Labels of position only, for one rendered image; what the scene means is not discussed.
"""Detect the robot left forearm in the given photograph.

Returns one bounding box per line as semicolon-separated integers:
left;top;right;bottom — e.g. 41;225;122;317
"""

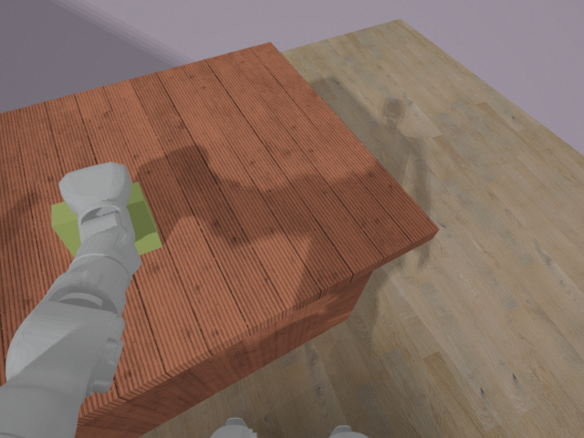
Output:
5;201;141;381

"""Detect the left robot hand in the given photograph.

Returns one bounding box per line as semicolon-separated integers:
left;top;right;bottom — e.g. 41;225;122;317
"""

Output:
58;162;132;216

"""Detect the table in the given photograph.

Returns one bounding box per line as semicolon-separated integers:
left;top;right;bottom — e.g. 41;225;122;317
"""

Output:
0;42;439;438

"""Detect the sponge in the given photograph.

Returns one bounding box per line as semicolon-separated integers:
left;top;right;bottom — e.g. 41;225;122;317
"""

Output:
51;182;162;258

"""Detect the left robot shin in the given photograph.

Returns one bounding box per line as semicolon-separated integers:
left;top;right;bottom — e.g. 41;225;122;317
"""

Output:
225;418;247;427

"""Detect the robot left upper arm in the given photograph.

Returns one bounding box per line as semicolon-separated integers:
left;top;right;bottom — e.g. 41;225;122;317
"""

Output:
0;300;126;438

